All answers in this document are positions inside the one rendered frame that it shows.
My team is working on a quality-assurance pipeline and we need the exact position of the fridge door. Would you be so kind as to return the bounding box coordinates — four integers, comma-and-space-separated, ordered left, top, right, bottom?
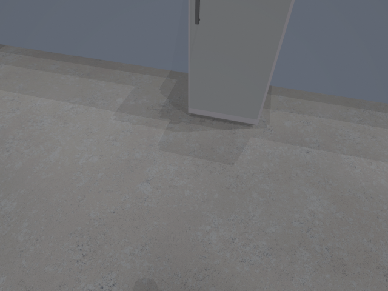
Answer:
189, 0, 291, 119

